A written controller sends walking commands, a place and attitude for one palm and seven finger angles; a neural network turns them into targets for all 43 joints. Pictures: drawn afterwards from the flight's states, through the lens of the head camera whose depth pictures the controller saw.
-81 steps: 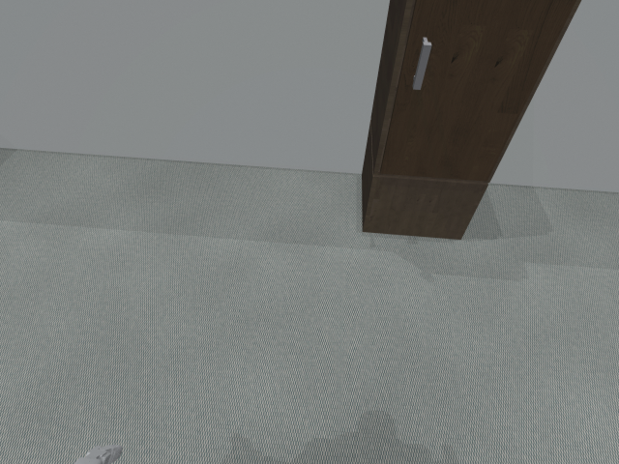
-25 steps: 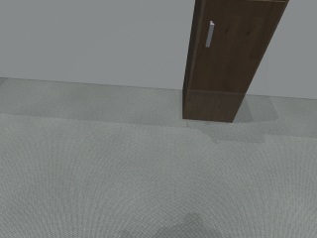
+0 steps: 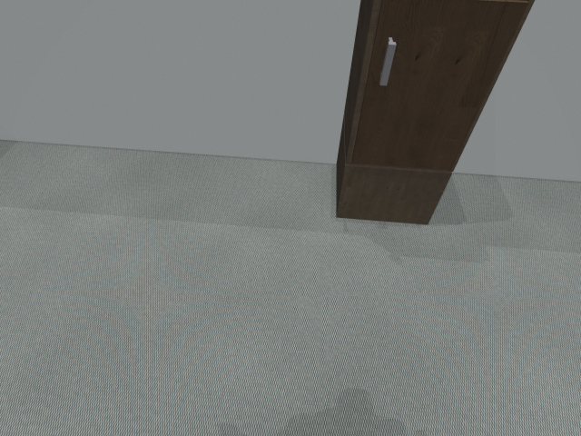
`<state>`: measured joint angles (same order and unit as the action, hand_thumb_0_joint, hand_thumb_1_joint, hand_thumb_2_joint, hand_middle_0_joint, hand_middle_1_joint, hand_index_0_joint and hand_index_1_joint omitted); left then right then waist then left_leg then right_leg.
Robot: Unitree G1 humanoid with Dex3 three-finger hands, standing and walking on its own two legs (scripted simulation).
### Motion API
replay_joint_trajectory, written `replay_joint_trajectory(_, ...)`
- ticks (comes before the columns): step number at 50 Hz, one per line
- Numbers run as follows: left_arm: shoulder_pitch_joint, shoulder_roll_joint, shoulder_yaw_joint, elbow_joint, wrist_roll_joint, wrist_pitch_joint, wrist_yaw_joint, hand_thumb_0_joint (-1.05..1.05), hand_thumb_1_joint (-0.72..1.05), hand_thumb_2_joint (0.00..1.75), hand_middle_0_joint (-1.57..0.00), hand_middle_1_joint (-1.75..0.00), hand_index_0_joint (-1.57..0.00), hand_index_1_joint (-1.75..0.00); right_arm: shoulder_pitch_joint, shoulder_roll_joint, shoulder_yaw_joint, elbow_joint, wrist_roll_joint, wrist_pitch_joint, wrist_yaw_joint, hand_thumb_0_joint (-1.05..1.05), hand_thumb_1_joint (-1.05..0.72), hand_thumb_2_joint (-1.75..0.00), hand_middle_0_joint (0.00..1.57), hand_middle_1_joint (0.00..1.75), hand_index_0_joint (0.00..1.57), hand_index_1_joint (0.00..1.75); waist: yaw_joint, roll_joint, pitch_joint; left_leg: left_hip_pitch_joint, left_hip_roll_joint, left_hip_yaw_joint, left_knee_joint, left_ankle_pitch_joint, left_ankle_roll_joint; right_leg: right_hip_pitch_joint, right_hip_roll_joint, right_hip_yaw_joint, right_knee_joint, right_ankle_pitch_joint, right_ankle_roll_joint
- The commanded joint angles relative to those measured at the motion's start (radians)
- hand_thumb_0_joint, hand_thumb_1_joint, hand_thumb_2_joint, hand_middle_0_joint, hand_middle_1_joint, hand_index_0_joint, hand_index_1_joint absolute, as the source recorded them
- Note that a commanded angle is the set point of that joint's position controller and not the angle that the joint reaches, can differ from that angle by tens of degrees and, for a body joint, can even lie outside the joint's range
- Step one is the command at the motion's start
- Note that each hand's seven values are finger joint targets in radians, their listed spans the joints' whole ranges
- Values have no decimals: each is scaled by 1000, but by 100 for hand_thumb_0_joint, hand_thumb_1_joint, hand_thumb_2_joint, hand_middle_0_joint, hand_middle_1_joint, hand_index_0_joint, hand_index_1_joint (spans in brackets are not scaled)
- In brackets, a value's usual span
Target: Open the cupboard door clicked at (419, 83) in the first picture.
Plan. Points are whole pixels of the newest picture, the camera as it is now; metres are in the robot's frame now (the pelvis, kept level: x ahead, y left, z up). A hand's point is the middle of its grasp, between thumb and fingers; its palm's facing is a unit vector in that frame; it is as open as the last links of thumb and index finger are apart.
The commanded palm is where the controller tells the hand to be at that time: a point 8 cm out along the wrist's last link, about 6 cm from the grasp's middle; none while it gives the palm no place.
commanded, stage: walk to a spot facing it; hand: left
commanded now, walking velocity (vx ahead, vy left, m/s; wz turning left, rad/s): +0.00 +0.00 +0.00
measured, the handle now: (386, 61) +1.14 -0.22 +0.00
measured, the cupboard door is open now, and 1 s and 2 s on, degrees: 0 0 0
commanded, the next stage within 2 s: none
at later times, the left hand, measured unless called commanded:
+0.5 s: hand out of the picture +0.05 +0.18 -0.18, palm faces -0.15 -0.96 -0.25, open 7.4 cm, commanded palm none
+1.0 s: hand out of the picture +0.13 +0.23 -0.17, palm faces -0.40 -0.89 -0.22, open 7.4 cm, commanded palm none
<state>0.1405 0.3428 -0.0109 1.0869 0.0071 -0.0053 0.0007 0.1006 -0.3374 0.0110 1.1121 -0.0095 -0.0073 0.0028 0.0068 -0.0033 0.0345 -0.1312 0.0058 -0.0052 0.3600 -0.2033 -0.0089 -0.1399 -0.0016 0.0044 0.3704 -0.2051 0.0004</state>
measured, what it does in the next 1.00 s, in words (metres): steps on the spot, turning right: left foot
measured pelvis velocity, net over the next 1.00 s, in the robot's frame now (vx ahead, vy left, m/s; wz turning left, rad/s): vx -0.03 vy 0.06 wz -0.51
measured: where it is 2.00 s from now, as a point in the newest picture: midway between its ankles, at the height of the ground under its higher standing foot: outside the picture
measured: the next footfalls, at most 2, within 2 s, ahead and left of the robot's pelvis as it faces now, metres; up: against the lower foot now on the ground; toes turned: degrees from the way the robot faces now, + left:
left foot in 0.80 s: +0.03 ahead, +0.14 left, +0.00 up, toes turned -21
right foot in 1.32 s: -0.04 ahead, -0.16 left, +0.00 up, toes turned -50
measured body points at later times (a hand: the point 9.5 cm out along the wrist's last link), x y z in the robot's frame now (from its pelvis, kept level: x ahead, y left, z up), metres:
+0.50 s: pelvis -0.02 -0.01 -0.02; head +0.01 -0.04 +0.42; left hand +0.06 +0.23 -0.16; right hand +0.01 -0.28 -0.18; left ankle -0.02 +0.13 -0.69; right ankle -0.02 -0.11 -0.75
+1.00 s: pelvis -0.03 +0.06 +0.00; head -0.01 +0.08 +0.44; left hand +0.15 +0.27 -0.16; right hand -0.08 -0.20 -0.12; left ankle -0.01 +0.15 -0.75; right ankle -0.10 -0.07 -0.66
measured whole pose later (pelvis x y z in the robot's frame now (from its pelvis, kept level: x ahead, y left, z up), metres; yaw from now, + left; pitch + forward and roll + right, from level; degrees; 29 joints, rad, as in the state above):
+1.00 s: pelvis -0.03 +0.06 +0.00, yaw -29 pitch +0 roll -2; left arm 0.23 0.30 0.11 0.91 0.03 0.08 -0.04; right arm 0.22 -0.18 -0.02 0.92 -0.03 0.00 -0.03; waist 0.03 -0.05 0.01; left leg -0.18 0.06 0.12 0.47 -0.29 0.02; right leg -0.54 0.01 0.01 1.13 -0.34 0.07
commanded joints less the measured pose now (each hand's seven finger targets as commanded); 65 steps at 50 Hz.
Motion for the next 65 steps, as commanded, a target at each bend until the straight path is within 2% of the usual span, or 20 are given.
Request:
replay_joint_trajectory(1, -37, 206, 43, -59, 4, -25, 10, 0, 90, 90, -20, -30, -20, -30, -40, -209, -43, -59, 3, -26, -14, 0, -90, -90, 20, 30, 20, 30, -5, -5, -68, 18, 113, -92, -54, 139, 35, 5, -123, 105, -62, 136, -32)
replay_joint_trajectory(10, 51, 97, 55, -134, 9, 36, 10, 0, 90, 90, -20, -30, -20, -30, 62, -104, -62, -123, -2, 12, -35, 0, -90, -90, 20, 30, 20, 30, -17, 13, -79, 19, 163, -2, 87, 167, 26, -135, -76, 145, 138, 293, -28)
replay_joint_trajectory(13, 61, 72, 63, -173, 11, 45, 1, 0, 90, 90, -20, -30, -20, -30, 49, -120, -81, -161, -4, 16, -38, 0, -90, -90, 20, 30, 20, 30, -12, 99, -50, -16, 236, -44, 57, 124, 70, -215, -20, 100, 278, 161, -10)
replay_joint_trajectory(16, 95, 31, 77, -199, 11, 55, -8, 0, 90, 90, -20, -30, -20, -30, 11, -121, -96, -198, -6, 10, -34, 0, -90, -90, 20, 30, 20, 30, 11, 209, -38, -107, 366, -89, 18, 214, 165, -207, -14, 12, 500, -267, 13)
replay_joint_trajectory(18, 185, 21, 90, -192, 14, 48, -13, 0, 90, 90, -20, -30, -20, -30, -40, -111, -99, -222, -11, 13, -34, 0, -90, -90, 20, 30, 20, 30, 70, 134, -28, -208, 321, 1, 178, 195, 110, -74, -39, 17, 337, -170, 6)
replay_joint_trajectory(19, 238, 68, 100, -182, 22, 35, -10, 0, 90, 90, -20, -30, -20, -30, -38, -83, -98, -234, -6, 23, -30, 0, -90, -90, 20, 30, 20, 30, 92, -51, -27, -284, 203, 100, 415, 37, 26, -29, -95, 126, 126, 45, -16)
replay_joint_trajectory(20, 251, 167, 117, -192, 31, 17, 6, 0, 90, 90, -20, -30, -20, -30, -10, 10, -82, -271, -1, 26, -25, 0, -90, -90, 20, 30, 20, 30, 69, -386, -25, -496, 21, 137, 699, -365, -51, -2, -347, 559, -58, 295, -106)
replay_joint_trajectory(21, 258, 154, 112, -205, 14, 23, 16, 0, 90, 90, -20, -30, -20, -30, -26, -27, -86, -277, 1, 35, -30, 0, -90, -90, 20, 30, 20, 30, 80, -242, -52, -435, 39, -25, 776, -366, -34, -77, -357, 570, -110, 194, -178)
replay_joint_trajectory(25, 101, 75, 105, -248, 15, 17, 19, 0, 90, 90, -20, -30, -20, -30, 26, -5, -89, -235, -6, 25, -24, 0, -90, -90, 20, 30, 20, 30, 2, -99, -68, -400, 69, -26, 764, -186, -48, -86, -226, 402, -48, 170, -182)
replay_joint_trajectory(33, 161, 80, 121, -230, 19, 28, 14, 0, 90, 90, -20, -30, -20, -30, 1, 27, -86, -258, 3, 24, -34, 0, -90, -90, 20, 30, 20, 30, 36, -141, -114, -331, 27, -1, 523, -220, -52, -27, -180, 436, -22, 240, -186)
replay_joint_trajectory(38, 74, 92, 129, -252, 18, 44, 10, 0, 90, 90, -20, -30, -20, -30, 133, 27, -83, -240, 15, 5, -45, 0, -90, -90, 20, 30, 20, 30, -24, -157, -144, -78, -6, 20, 152, -127, -25, -141, -131, 453, 35, 231, -124)
replay_joint_trajectory(39, 58, 65, 123, -261, 12, 47, 9, 0, 90, 90, -20, -30, -20, -30, 176, 7, -86, -233, 15, -4, -50, 0, -90, -90, 20, 30, 20, 30, -46, -100, -147, 61, 34, -7, 39, -78, -12, -259, -76, 403, 93, 133, -78)
replay_joint_trajectory(41, 54, -11, 116, -306, 12, 50, -10, 0, 90, 90, -20, -30, -20, -30, 146, -141, -111, -271, -4, -5, -49, 0, -90, -90, 20, 30, 20, 30, -37, 302, -61, 57, 454, -390, -158, -112, 137, -532, 104, 86, 526, -341, 37)
replay_joint_trajectory(44, 91, 33, 138, -252, 29, 60, -34, 0, 90, 90, -20, -30, -20, -30, 8, -48, -78, -300, -12, -12, -48, 0, -90, -90, 20, 30, 20, 30, 37, 126, -9, -138, 342, -200, -142, -162, 140, -464, 16, 70, 845, -197, 61)
replay_joint_trajectory(46, 88, 0, 126, -250, 29, 62, -50, 0, 90, 90, -20, -30, -20, -30, 47, -42, -82, -287, -16, -21, -43, 0, -90, -90, 20, 30, 20, 30, 20, 151, 3, -67, 279, -90, -138, -202, 123, -504, -2, 24, 837, -137, 65)
replay_joint_trajectory(54, -78, -44, 107, -291, 30, 46, -68, 0, 90, 90, -20, -30, -20, -30, 301, -41, -95, -190, -16, -48, -36, 0, -90, -90, 20, 30, 20, 30, -72, 134, 52, 123, 361, -43, -182, -169, 147, -579, -85, -33, 610, -112, 67)
replay_joint_trajectory(61, -141, -84, 93, -299, 26, 25, -71, 0, 90, 90, -20, -30, -20, -30, 325, -57, -102, -144, -28, -47, -22, 0, -90, -90, 20, 30, 20, 30, -77, 168, 32, 85, 382, 131, -103, -5, 112, -364, -64, -124, 324, -159, 27)
replay_joint_trajectory(63, -88, -78, 96, -278, 25, 12, -65, 0, 90, 90, -20, -30, -20, -30, 325, -63, -102, -139, -28, -45, -18, 0, -90, -90, 20, 30, 20, 30, -45, 156, 6, 67, 365, 186, 3, 112, 81, -227, -26, -160, 211, -147, -1)
replay_joint_trajectory(64, 23, -52, 103, -238, 27, 4, -57, 0, 90, 90, -20, -30, -20, -30, 310, -61, -101, -141, -23, -44, -14, 0, -90, -90, 20, 30, 20, 30, 18, 97, -47, 8, 330, 240, 172, 211, 51, -49, 17, -192, 124, -85, -25)
replay_joint_trajectory(65, 187, 27, 120, -185, 29, -11, -47, 0, 90, 90, -20, -30, -20, -30, 294, -39, -91, -159, -11, -45, -3, 0, -90, -90, 20, 30, 20, 30, 95, -16, -139, -197, 294, 313, 425, 195, 1, 262, -69, -82, 76, -83, -75)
